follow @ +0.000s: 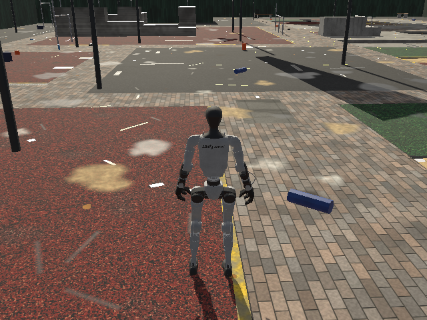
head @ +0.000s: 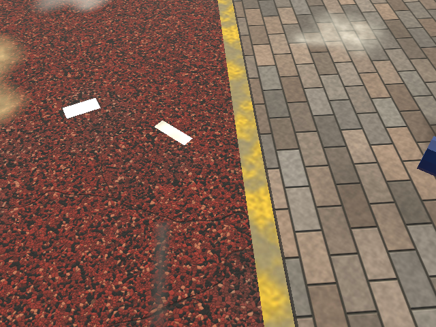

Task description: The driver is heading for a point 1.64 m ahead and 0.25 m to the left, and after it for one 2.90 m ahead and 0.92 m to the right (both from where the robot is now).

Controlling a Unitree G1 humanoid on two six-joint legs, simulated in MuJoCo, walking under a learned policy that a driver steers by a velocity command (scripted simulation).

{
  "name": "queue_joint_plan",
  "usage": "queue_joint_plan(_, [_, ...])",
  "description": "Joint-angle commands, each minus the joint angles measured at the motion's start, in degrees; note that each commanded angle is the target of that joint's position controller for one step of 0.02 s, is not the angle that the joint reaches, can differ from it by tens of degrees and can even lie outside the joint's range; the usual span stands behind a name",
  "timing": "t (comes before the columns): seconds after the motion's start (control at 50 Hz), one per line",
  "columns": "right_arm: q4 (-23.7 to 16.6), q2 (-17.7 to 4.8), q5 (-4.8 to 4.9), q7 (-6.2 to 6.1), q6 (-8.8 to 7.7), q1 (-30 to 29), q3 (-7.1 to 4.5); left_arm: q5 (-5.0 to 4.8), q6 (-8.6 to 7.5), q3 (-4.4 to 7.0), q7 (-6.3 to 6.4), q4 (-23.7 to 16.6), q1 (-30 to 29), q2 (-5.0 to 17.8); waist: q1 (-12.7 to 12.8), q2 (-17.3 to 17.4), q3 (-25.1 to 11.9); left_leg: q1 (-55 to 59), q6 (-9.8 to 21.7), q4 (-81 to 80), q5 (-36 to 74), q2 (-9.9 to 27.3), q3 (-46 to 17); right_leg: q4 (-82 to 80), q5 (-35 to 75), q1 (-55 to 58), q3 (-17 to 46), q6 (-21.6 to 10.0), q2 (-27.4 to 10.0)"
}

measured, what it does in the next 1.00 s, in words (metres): walks ahead: right foot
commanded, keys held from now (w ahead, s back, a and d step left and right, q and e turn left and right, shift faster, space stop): no key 0.16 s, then w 0.24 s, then no key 0.60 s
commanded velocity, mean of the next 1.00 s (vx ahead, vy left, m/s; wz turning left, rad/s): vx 0.11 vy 0.00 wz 0.00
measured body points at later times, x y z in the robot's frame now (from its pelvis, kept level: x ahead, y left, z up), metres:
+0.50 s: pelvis +0.06 +0.05 +0.00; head +0.07 +0.07 +0.45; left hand +0.12 +0.32 -0.14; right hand +0.06 -0.22 -0.13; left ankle +0.02 +0.14 -0.74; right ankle -0.01 -0.09 -0.67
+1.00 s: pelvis +0.15 +0.04 -0.01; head +0.17 +0.04 +0.44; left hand +0.28 +0.29 -0.14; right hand +0.17 -0.22 -0.16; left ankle +0.02 +0.14 -0.74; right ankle +0.21 -0.07 -0.74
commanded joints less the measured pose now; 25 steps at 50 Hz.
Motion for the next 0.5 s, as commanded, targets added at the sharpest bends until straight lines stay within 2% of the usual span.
queue_joint_plan(0.02, [-1.25, -6.45, 0.05, -0.35, -0.43, 1.10, -1.44, -0.10, -0.68, 1.42, 0.31, -1.34, 0.33, 6.11, 0.00, -0.76, -1.15, 1.83, 0.45, -2.71, 10.69, 0.02, 0.25, -5.63, 14.74, -2.20, 3.01, -1.03, -3.44])
queue_joint_plan(0.16, [1.64, -5.79, 0.13, -0.54, -0.32, 1.77, -1.35, -0.24, -0.57, 1.29, 0.65, 2.45, 1.08, 5.97, 0.11, -0.50, -0.39, 1.68, 0.73, -3.24, 10.19, -0.36, 0.57, -5.93, 13.84, -2.23, 2.31, -0.68, -2.98])
queue_joint_plan(0.18, [2.49, -5.18, 0.17, -0.58, -0.25, 2.80, -1.23, -0.32, -0.43, 1.29, 0.77, 3.38, 2.05, 5.90, 0.14, -1.06, -1.57, 1.96, 0.84, -2.74, 4.99, -1.36, 1.77, -6.59, 7.62, -1.75, 2.06, -0.97, -2.56])
queue_joint_plan(0.2, [2.92, -4.99, 0.55, -0.65, -0.18, 2.85, -1.29, -0.72, -0.17, 1.66, 0.95, 3.85, 2.48, 6.88, 0.56, -2.06, -0.76, 0.20, 1.33, -0.45, -3.47, -3.15, 3.70, -7.37, -3.94, -2.36, 2.60, -2.10, -2.34])
queue_joint_plan(0.22, [2.71, -4.64, 0.84, -0.68, -0.30, 2.06, -1.25, -1.04, -0.02, 2.09, 1.02, 3.99, 2.94, 8.21, 1.26, -3.83, 1.33, -3.15, 1.99, 2.51, -10.60, -4.41, 5.07, -9.39, -17.03, -4.14, 5.22, -3.84, -3.71])
queue_joint_plan(0.26, [0.88, -3.25, 1.22, -0.33, -1.67, -1.03, -0.90, -1.43, -0.70, 2.80, 0.88, 4.34, 5.64, 10.83, 3.13, -9.90, 5.98, -11.70, 3.20, 11.50, -13.25, -5.13, 5.67, -16.92, -32.41, -5.41, 17.59, -9.02, -11.82])
queue_joint_plan(0.28, [0.01, -2.65, 1.68, 0.13, -2.75, -2.19, -0.72, -1.70, -1.40, 3.19, 0.82, 4.61, 6.22, 11.95, 3.46, -12.05, 8.14, -13.58, 4.49, 15.85, -12.11, -3.46, 3.25, -19.77, -33.42, -7.10, 24.22, -11.79, -16.04])
queue_joint_plan(0.3, [-0.37, -3.06, 2.16, 0.70, -3.79, -2.27, -0.86, -1.68, -2.12, 3.11, 0.79, 4.42, 5.33, 11.59, 2.89, -12.25, 9.32, -16.08, 5.94, 18.01, -13.08, -1.70, 1.09, -20.68, -30.59, -6.69, 26.99, -13.17, -18.22])
queue_joint_plan(0.32, [-0.43, -3.32, 2.49, 1.35, -4.71, -1.73, -0.91, -1.79, -2.66, 2.94, 0.70, 4.01, 3.83, 10.81, 2.01, -11.81, 9.39, -17.07, 7.36, 16.53, -14.73, -0.49, 0.11, -20.10, -26.44, -5.06, 26.56, -13.14, -18.86])
queue_joint_plan(0.34, [0.06, -3.47, 2.56, 1.98, -5.51, -0.09, -0.96, -2.23, -2.83, 2.81, 0.61, 3.47, 1.77, 10.29, 0.49, -10.55, 8.32, -13.85, 8.60, 10.94, -13.90, 0.02, 0.29, -18.62, -21.98, -4.75, 23.35, -11.80, -17.81])
queue_joint_plan(0.36, [2.22, -3.37, 2.40, 2.42, -6.08, 4.68, -1.21, -2.75, -2.61, 2.72, 0.52, 2.68, -1.76, 10.17, -2.48, -8.80, 6.28, -3.58, 9.24, 2.03, -7.12, -1.22, 2.49, -16.17, -16.93, -8.51, 17.38, -9.47, -14.53])
queue_joint_plan(0.38, [5.45, -3.67, 1.72, 2.62, -6.19, 10.48, -1.82, -2.57, -2.40, 2.47, 0.41, 2.19, -3.40, 9.21, -4.60, -6.24, 3.64, 7.52, 8.11, -1.86, 1.06, -3.91, 4.17, -10.98, -11.31, -12.92, 11.51, -7.27, -10.21])
queue_joint_plan(0.4, [7.58, -5.47, 1.01, 2.71, -6.14, 16.88, -2.56, -1.79, -2.65, 1.57, 0.27, 1.58, -4.20, 6.14, -6.40, 1.16, 0.50, 16.04, 8.38, -5.23, -0.54, 0.95, -4.19, 2.13, -4.95, -18.01, 4.37, -4.23, -5.27])
queue_joint_plan(0.42, [7.57, -12.98, 0.94, 2.99, -6.28, 21.54, -4.11, -1.17, -3.37, 0.98, 0.62, -0.61, -4.59, 3.67, -6.63, 17.55, -1.17, 20.95, 14.79, -15.37, -3.16, 14.49, -28.32, 20.42, -8.29, -27.39, -3.32, 0.19, 2.30])
queue_joint_plan(0.44, [6.81, -10.99, -0.29, 3.28, -6.67, 18.73, -2.96, -2.02, -4.02, 1.72, 0.85, -0.47, -3.51, 6.19, -4.41, 14.80, 0.38, 17.12, 19.56, -18.13, 1.29, 19.87, -38.06, 31.40, -16.09, -30.68, 1.81, 0.47, 1.23])
queue_joint_plan(0.46, [5.33, -7.81, -0.11, 3.06, -6.95, 13.36, -1.99, -2.64, -4.36, 1.99, 0.63, 0.83, -0.76, 7.04, -1.34, 9.13, 4.27, 14.40, 19.14, -15.98, 11.00, 19.29, -31.37, 36.43, -13.22, -32.00, 3.42, -0.09, -1.68])
queue_joint_plan(0.48, [4.30, -6.41, 0.04, 2.94, -6.87, 10.30, -1.58, -2.32, -4.36, 2.06, 0.35, 2.34, 0.63, 6.93, -0.04, 6.61, 3.75, 13.62, 16.87, -14.27, 20.76, 15.79, -22.89, 36.99, -9.23, -30.72, 2.38, -0.35, -3.44])
queue_joint_plan(0.5, [3.88, -6.14, 0.30, 2.92, -6.46, 8.80, -1.39, -1.71, -4.23, 2.35, 0.28, 2.95, 0.34, 7.03, 0.38, 5.08, 2.66, 14.43, 14.71, -13.55, 29.05, 13.47, -16.84, 34.59, -5.63, -30.31, 1.16, -0.35, -4.72])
